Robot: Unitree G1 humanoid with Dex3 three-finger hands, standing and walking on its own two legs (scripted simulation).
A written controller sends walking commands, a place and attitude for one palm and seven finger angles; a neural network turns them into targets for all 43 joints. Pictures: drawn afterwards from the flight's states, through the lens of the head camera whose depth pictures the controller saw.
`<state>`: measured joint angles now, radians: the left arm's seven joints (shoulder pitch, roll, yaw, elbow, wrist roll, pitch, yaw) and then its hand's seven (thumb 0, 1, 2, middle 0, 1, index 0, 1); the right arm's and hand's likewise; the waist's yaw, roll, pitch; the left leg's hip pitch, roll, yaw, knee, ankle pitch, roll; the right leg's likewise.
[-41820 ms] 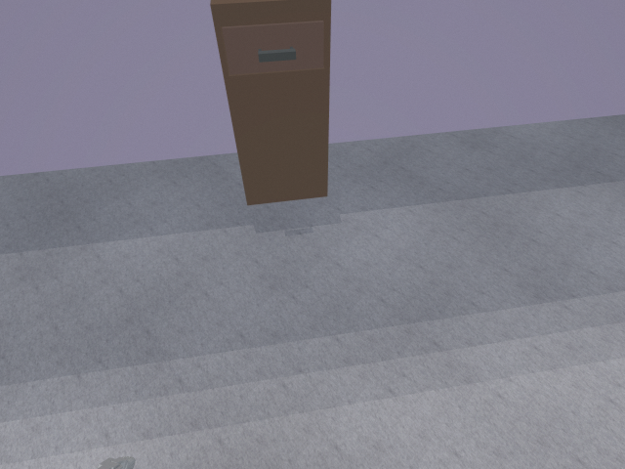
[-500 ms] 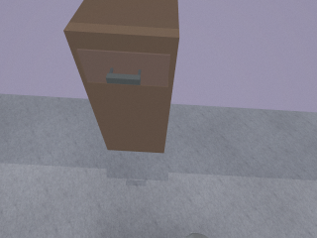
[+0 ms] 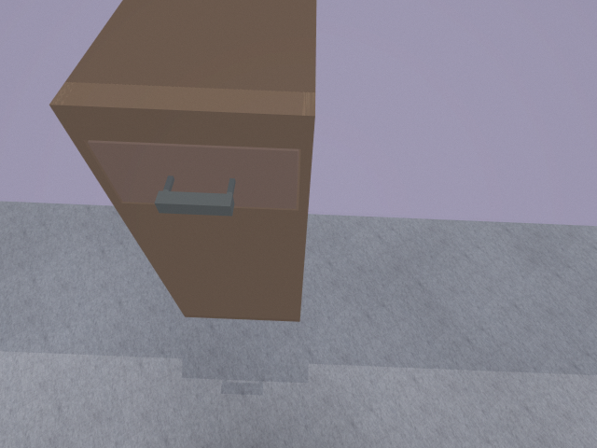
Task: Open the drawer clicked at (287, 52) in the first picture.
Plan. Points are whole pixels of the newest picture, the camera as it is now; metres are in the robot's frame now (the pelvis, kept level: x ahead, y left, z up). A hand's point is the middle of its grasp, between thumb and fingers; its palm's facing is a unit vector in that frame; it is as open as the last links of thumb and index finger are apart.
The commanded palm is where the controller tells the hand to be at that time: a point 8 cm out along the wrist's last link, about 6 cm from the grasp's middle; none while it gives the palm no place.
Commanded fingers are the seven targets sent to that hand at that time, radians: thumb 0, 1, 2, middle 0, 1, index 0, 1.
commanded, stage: come to a stop and stand still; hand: left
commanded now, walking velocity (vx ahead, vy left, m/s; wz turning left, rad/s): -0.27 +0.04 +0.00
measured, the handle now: (198, 193) +0.52 +0.21 -0.04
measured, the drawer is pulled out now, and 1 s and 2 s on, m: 0.00 0.00 0.00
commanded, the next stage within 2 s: look again from close up in 0.82 s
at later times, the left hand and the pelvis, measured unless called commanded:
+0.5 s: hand out of the picture +0.11 +0.22 -0.17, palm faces -0.02 -0.96 -0.26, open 7.3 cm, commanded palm none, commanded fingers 0.00 0.90 0.90 -0.20 -0.30 -0.20 -0.30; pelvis +0.02 +0.01 +0.00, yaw -2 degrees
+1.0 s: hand out of the picture +0.07 +0.15 -0.16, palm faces -0.05 -0.97 -0.23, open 7.3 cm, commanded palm none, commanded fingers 0.00 0.90 0.90 -0.20 -0.30 -0.20 -0.30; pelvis +0.02 -0.03 +0.00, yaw -3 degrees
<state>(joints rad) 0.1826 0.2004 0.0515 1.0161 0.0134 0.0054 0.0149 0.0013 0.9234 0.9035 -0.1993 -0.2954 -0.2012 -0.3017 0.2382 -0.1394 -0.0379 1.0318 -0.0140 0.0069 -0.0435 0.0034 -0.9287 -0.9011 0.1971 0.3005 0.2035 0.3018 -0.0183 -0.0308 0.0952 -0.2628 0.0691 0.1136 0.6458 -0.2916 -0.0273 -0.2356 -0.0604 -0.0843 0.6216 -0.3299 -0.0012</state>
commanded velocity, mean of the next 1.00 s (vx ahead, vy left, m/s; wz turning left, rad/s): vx -0.05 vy -0.01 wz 0.00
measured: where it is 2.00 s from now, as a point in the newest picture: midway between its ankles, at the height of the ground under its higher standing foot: outside the picture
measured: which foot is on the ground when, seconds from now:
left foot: down 0.00-0.00, up 0.02-0.24, down 0.26-1.00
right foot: down 0.00-0.26, up 0.28-0.54, down 0.56-1.00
